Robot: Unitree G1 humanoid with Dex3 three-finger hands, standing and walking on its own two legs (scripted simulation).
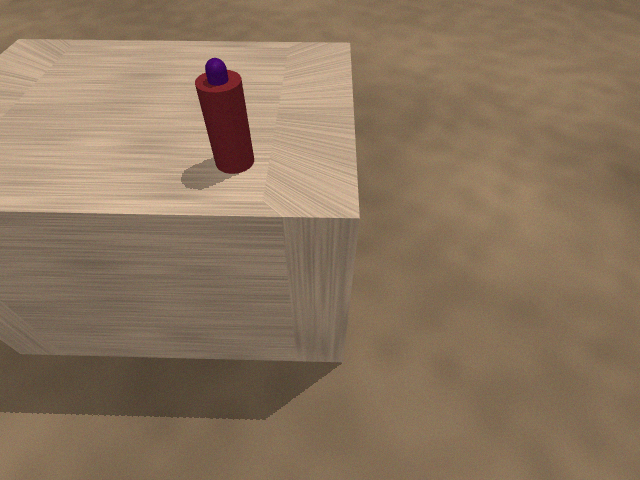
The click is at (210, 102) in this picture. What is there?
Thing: necked bottle
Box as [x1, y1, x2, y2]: [195, 58, 253, 173]
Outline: 211,58 207,61 205,65 206,71 198,76 195,80 200,105 216,166 224,172 240,172 247,169 253,163 253,154 241,79 236,72 227,70 224,63 220,59
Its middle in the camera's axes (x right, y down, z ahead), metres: -0.19 -0.26 +0.79
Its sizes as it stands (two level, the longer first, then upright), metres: 0.086 0.086 0.230
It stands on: a support 0.70 m high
